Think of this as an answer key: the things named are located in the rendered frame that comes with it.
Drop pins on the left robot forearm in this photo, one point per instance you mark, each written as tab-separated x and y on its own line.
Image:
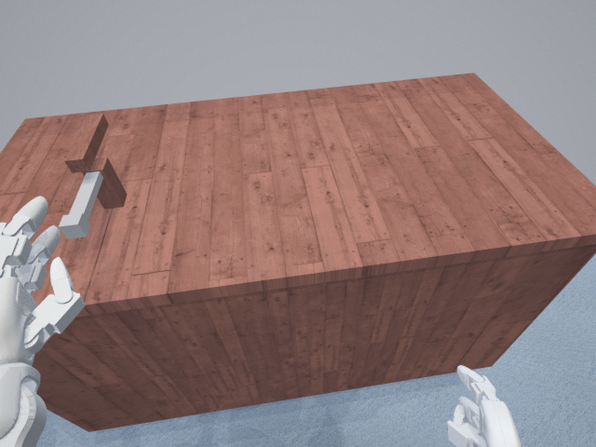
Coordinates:
23	414

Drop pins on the counter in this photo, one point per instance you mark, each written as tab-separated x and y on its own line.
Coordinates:
271	247

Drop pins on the right robot hand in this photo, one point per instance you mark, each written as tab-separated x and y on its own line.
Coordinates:
492	423

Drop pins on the left robot hand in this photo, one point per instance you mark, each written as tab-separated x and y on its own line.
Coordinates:
22	271

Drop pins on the tap lever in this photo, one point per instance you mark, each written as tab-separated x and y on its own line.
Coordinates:
76	224

